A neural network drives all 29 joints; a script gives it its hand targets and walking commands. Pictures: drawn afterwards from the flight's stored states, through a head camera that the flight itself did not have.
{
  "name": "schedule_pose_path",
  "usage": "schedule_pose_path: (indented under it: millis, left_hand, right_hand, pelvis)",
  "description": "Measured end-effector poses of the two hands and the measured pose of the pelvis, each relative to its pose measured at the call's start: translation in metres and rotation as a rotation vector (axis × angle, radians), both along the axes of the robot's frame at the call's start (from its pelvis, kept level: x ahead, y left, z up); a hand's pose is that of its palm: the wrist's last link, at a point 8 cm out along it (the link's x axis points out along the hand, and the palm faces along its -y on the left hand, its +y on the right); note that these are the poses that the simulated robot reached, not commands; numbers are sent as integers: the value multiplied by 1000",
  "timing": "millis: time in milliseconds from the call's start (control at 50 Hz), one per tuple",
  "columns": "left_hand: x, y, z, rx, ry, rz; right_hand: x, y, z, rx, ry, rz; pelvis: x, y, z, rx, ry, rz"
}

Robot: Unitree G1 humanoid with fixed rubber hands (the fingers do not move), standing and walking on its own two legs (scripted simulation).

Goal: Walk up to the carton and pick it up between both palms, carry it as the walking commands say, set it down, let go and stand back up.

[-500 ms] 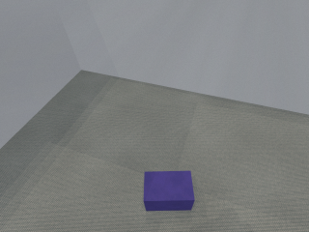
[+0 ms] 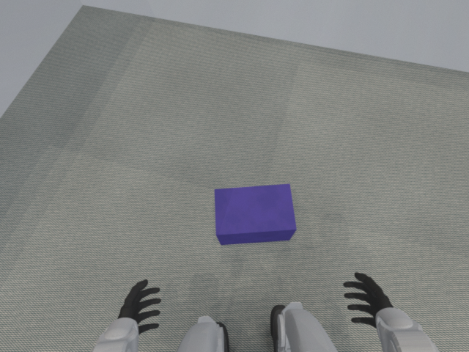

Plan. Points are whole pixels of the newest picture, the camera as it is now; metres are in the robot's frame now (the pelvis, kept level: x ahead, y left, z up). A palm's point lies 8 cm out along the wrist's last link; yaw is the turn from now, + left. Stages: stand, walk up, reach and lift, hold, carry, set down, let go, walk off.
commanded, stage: reach and lift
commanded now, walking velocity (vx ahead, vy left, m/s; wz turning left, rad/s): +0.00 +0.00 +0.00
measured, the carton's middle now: (253, 215) +0.51 -0.03 -0.63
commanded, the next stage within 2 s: none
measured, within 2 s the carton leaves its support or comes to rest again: neither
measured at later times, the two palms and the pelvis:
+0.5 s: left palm (138, 261) +0.29 +0.22 -0.13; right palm (378, 237) +0.31 -0.25 -0.13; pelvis -0.06 +0.00 -0.03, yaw +0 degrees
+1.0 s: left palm (150, 195) +0.44 +0.22 -0.17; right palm (356, 176) +0.46 -0.26 -0.17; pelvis -0.05 -0.01 -0.06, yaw +2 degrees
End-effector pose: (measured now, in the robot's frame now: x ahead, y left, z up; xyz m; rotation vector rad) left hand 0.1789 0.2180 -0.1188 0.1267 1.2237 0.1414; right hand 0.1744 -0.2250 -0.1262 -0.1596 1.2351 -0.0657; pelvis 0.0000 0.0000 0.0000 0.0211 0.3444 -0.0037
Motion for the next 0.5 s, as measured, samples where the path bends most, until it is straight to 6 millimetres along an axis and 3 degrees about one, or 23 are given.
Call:
schedule_pose_path:
  millis: [100, 240, 340, 500]
  left_hand:
    - [20, 4, 2, 21, -77, -33]
    - [30, -11, -2, 0, -117, -23]
    - [63, -14, -9, -2, -172, -8]
    - [109, -1, -16, 35, -213, -8]
  right_hand:
    - [22, -7, 5, -13, -95, 3]
    - [33, -30, 8, -22, -121, -16]
    - [70, -34, 3, -3, -164, 0]
    - [135, -29, -7, 3, -241, 9]
  pelvis:
    - [-16, 6, -10, 3, -20, -8]
    - [-34, 9, -17, 1, -69, -24]
    - [-51, 5, -27, 14, -73, -28]
    - [-63, -5, -35, 13, -9, 0]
